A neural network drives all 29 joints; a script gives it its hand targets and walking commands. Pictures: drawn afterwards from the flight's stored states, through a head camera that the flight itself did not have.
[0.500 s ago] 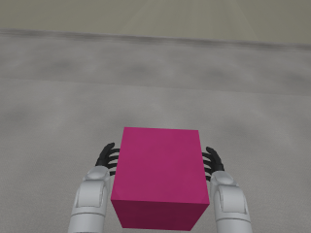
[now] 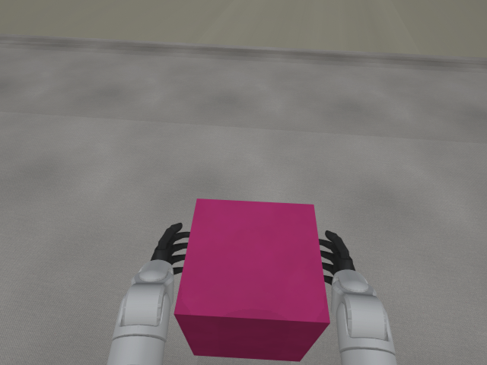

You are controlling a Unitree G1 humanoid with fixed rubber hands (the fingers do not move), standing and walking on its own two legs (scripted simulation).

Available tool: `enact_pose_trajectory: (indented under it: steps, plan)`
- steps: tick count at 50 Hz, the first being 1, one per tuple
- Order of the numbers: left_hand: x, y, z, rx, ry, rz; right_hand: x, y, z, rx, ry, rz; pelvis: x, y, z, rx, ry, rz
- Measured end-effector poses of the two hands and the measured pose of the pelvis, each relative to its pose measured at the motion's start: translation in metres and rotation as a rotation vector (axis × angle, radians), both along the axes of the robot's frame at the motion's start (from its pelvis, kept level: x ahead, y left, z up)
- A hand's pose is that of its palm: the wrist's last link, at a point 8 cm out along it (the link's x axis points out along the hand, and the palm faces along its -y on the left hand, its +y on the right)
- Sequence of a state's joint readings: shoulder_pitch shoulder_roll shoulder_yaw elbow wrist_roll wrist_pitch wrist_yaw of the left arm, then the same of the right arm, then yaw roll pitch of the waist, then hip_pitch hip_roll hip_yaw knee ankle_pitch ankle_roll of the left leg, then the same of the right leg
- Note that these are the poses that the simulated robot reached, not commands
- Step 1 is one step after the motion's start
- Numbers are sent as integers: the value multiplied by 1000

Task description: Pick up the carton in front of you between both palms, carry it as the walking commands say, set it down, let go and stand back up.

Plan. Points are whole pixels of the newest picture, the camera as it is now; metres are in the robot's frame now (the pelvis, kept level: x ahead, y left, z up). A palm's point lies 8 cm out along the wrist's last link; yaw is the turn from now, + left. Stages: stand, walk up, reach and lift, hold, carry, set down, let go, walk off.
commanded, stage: hold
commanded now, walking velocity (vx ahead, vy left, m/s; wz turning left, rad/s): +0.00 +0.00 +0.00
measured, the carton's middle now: (250, 283) +0.29 +0.00 -0.04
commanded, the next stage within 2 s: set down in 0.30 s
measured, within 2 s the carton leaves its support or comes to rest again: neither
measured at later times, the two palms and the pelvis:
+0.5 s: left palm (162, 274) +0.26 +0.14 +0.04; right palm (343, 271) +0.28 -0.16 +0.03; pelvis -0.03 -0.03 -0.01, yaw +4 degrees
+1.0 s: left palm (183, 290) +0.33 +0.15 -0.16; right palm (312, 287) +0.35 -0.15 -0.17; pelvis -0.05 -0.02 -0.09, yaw +5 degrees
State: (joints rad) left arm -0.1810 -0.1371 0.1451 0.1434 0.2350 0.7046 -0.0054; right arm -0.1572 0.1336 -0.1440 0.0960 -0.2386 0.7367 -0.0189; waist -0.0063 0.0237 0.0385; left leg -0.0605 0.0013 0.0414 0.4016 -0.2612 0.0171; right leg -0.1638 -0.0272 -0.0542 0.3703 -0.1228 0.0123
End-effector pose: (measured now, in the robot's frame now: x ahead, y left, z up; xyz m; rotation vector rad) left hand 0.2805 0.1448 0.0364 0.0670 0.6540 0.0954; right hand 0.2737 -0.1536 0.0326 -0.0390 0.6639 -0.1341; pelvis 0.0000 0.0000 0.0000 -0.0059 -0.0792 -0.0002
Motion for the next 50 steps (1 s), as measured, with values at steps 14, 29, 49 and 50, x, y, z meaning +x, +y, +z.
enact_pose_trajectory:
  steps: [14,29,49,50]
  plan:
    - [-23,1,5,-6,-14,44,-11,0,4,8,-14,35,-20,-10,-1,2,-71,25]
    - [-4,2,-3,-46,-10,129,26,3,-3,90,-8,38,-31,-30,-12,8,-76,91]
    - [50,1,-189,-24,1,117,75,1,-194,34,-2,71,-50,-17,-79,-3,495,82]
    - [53,0,-196,-31,-10,122,78,1,-201,38,-13,69,-50,-16,-86,-4,527,82]
